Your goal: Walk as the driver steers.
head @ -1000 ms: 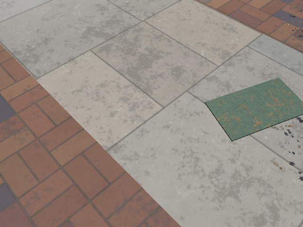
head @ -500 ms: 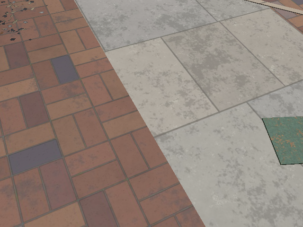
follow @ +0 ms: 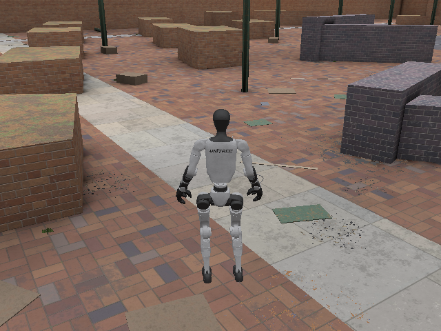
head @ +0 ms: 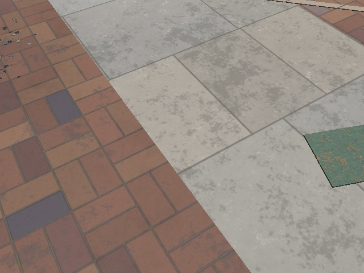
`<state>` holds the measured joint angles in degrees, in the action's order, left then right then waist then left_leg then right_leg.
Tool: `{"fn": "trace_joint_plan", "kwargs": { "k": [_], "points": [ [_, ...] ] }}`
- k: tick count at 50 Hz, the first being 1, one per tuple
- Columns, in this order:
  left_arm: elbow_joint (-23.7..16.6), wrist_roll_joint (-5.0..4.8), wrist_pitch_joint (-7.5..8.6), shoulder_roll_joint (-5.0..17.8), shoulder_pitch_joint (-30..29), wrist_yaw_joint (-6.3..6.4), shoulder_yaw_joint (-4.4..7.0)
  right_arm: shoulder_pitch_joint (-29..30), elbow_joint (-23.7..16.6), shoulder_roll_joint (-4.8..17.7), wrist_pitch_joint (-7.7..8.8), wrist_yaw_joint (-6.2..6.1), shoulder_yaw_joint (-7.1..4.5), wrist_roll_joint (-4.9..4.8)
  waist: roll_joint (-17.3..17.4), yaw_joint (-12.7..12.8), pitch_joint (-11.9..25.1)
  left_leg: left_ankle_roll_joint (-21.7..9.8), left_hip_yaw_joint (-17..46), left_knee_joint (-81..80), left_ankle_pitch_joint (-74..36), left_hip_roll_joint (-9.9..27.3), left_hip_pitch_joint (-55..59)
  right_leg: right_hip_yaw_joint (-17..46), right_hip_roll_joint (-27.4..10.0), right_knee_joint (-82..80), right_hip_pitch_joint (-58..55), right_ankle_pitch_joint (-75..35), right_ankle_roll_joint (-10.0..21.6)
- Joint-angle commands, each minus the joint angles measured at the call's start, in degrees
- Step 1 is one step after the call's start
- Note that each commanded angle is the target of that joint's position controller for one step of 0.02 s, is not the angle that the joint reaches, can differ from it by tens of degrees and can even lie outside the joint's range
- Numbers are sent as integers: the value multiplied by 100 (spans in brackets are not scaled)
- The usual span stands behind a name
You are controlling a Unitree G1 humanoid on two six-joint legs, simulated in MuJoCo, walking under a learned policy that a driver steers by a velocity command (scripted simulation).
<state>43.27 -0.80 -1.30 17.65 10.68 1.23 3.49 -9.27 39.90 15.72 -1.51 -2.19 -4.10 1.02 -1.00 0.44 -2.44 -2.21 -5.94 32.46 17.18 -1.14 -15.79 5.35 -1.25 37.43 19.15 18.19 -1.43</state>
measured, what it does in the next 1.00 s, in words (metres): walks ahead: right foot, then left foot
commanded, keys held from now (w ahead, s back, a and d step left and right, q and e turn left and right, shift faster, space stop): e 0.08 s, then w+e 0.18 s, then w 0.26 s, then w+q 0.48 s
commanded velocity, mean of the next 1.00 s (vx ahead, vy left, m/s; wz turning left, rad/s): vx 0.34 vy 0.00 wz -0.08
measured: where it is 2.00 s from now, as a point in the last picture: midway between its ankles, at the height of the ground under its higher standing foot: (223, 165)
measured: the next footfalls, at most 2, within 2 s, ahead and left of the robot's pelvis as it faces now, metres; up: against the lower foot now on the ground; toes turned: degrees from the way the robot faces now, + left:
right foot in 0.24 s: +0.01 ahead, -0.15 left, +0.00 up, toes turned -13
left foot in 0.74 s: +0.42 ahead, -0.05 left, +0.00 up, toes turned -9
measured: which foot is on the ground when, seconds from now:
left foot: down 0.00-0.24, up 0.26-0.72, down 0.74-1.00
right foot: up 0.00-0.22, down 0.24-0.74, up 0.76-1.00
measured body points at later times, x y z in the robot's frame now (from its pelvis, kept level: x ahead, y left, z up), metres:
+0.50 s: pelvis +0.08 -0.09 +0.02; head +0.10 -0.13 +0.47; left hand +0.18 +0.17 -0.08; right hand +0.19 -0.39 -0.09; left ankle +0.24 +0.06 -0.65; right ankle -0.02 -0.14 -0.73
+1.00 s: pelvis +0.37 -0.12 +0.02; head +0.40 -0.12 +0.46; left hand +0.57 +0.12 -0.07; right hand +0.42 -0.40 -0.10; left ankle +0.38 -0.04 -0.73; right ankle +0.44 -0.30 -0.66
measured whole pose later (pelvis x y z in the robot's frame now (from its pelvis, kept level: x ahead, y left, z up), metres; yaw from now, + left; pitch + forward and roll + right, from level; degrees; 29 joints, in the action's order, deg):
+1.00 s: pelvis +0.37 -0.12 +0.02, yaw -3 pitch +1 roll +2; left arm 36.4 1.0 5.8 16.7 9.1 0.4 1.5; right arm -17.6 43.7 15.9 3.7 0.9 -3.6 -0.9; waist -1.9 -2.4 -2.4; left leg -5.8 3.7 18.8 8.4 -7.8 -11.6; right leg 5.4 -6.0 56.0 36.8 14.3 -2.6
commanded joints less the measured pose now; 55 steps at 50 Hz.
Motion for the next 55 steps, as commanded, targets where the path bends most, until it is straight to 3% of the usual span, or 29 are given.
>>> {"fn": "trace_joint_plan", "kwargs": {
  "k": [1,2,3,5,8,11,12,13,14,15,16,17,18,20,22,26,32,35,37,38,39,40,41,42,43,44,47,51,55],
  "points": [
    [-600,28,-11,520,-169,-6,152,-92,-372,810,109,-40,-254,4,1210,-123,534,-1331,2259,-1394,-1489,2316,839,-441,-22,1620,1133,1202,4],
    [-684,15,-57,634,-307,-42,211,-116,-396,788,173,-49,-225,27,920,-180,466,-1568,2406,-1474,-2065,2626,820,-287,-200,2426,1417,1735,-29],
    [-712,-37,-109,589,-300,-67,230,33,-416,842,219,-48,-232,20,647,-71,410,-1505,2157,-1449,-2238,2578,813,-189,-342,2591,1523,1729,-47],
    [-718,-40,-167,435,-320,-120,168,235,-396,1054,262,-36,-310,-62,610,-62,443,-1122,1379,-1517,-1604,2182,698,-344,-508,1971,1216,1126,-32],
    [-746,-99,-148,398,-269,-279,139,178,-304,1171,240,32,-341,-170,895,-113,447,-853,768,-1783,452,1790,227,-896,-258,940,244,835,150],
    [-348,-86,-99,463,603,-296,230,145,-164,984,248,139,-285,-262,584,264,510,-508,164,-1005,1325,1571,-380,-1489,277,-519,-1263,149,414],
    [-124,-111,-77,680,1200,-246,343,85,-134,669,268,190,-195,-201,-52,433,521,-219,-293,245,1433,1273,-1003,-1029,208,-914,-2054,386,655],
    [-162,-88,11,1346,1719,-160,485,355,-369,263,316,237,-64,-1,-1636,527,372,301,-553,2987,2151,636,-2742,1568,-1267,-1537,-2724,267,1300],
    [-532,60,251,1542,1398,-250,429,703,-716,451,473,242,-81,-138,-1330,543,494,340,637,3712,2006,96,-3868,3981,-2196,-2672,-2444,1642,2358],
    [-525,66,395,1138,1170,-277,323,939,-716,792,580,281,-158,-366,-702,472,65,221,950,3849,1446,432,-4086,3667,-2218,-2923,-2254,1898,2283],
    [-514,22,468,843,952,-253,222,763,-625,912,643,306,-190,-350,-623,267,-191,133,938,3627,707,604,-4122,3000,-1993,-2810,-2143,1553,1998],
    [-551,5,487,677,768,-217,160,579,-423,894,666,281,-194,-196,-404,159,-198,146,932,3387,174,746,-3843,2352,-1686,-2683,-2010,901,1732],
    [-566,27,486,661,633,-173,135,466,-337,897,683,276,-210,-91,-455,66,-190,201,906,3018,-271,785,-3509,1803,-1408,-2711,-1850,234,1550],
    [-547,82,526,655,810,-100,124,443,-227,744,676,323,-181,-90,-411,77,-20,306,743,2671,-982,691,-3139,1139,-1151,-2786,-1876,-1123,1385],
    [-449,50,536,652,1080,-52,131,573,-217,543,660,344,-113,-105,-254,144,76,384,665,2148,-1397,610,-3063,681,-1024,-2760,-2059,-2072,1283],
    [-277,44,506,654,1367,9,128,1194,-354,313,680,430,7,-184,-404,363,-111,422,499,770,-2156,429,-2643,181,-827,-2913,-1896,-2181,1085],
    [-11,26,492,712,1603,-12,156,1762,-513,285,755,669,104,-273,-413,502,-504,9,298,-227,-2067,306,-2501,-207,-1196,-2897,-2406,-2544,1125],
    [3,63,435,883,1494,59,205,1279,-436,554,747,694,-4,-243,-667,158,106,-376,55,-233,-1396,-149,-1644,-521,-1243,-1911,-2915,-5599,937],
    [-69,110,353,983,1300,113,208,-152,-111,952,685,598,-216,-256,-615,-614,1019,-715,-10,-393,-1529,-453,380,-881,-1007,36,-2446,-6793,663],
    [-226,233,387,867,1311,142,136,-1132,25,1283,616,501,-310,-235,-55,-949,1713,-1062,1337,-171,-1390,470,2351,-909,-835,1746,-915,-5000,485],
    [-328,237,506,54,2051,2,-99,-1361,97,1562,661,534,-361,-260,1499,-339,2465,-2231,4692,-633,95,1985,4286,-460,456,3914,1540,803,65],
    [-387,52,707,575,1313,-73,-29,-1390,132,1037,645,494,-251,-282,931,-785,2371,-2038,5197,-1402,650,1900,4189,322,410,4494,2165,1159,159],
    [-652,-170,843,755,695,-135,21,-1027,65,976,632,438,-219,-236,739,-735,1429,-1783,4359,-1601,446,1772,3418,323,105,4388,2554,699,246],
    [-732,-118,943,712,428,-124,-21,-687,-29,917,631,411,-190,-211,74,-517,948,-1652,3808,-1731,-126,1561,2475,232,-135,3940,2374,313,302],
    [-746,24,973,686,327,-101,9,-426,-94,816,638,399,-156,-178,-166,-284,566,-1603,3401,-1850,-774,1341,1694,165,-272,3490,2134,135,253],
    [-757,84,932,682,447,-100,31,-284,-171,744,649,372,-120,-99,4,-61,491,-1615,3134,-1990,-1171,1183,1167,184,-387,3300,1776,22,205],
    [-787,180,749,492,631,-80,-12,-184,-185,752,647,304,-125,-186,273,174,260,-1660,2575,-2224,-1704,973,186,-45,-509,2487,1498,-17,-89],
    [-1083,213,734,168,-320,-66,-159,-415,-110,1010,605,203,-208,-247,364,-160,73,-1263,1892,-2126,-1493,442,-613,-305,-255,569,959,-1583,-307],
    [-1225,47,802,341,-873,-126,-91,-930,33,1059,487,164,-227,-318,531,-435,273,-1007,2337,-1642,-854,586,-123,-145,45,-509,545,-2200,-342]
  ]
}}
Keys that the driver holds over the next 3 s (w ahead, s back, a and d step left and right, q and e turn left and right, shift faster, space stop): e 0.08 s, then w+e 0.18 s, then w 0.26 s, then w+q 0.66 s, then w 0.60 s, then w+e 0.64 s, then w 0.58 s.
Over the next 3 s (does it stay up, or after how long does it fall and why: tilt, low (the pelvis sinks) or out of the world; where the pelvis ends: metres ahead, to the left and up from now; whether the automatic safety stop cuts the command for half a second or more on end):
stays up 1.45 -0.12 0.02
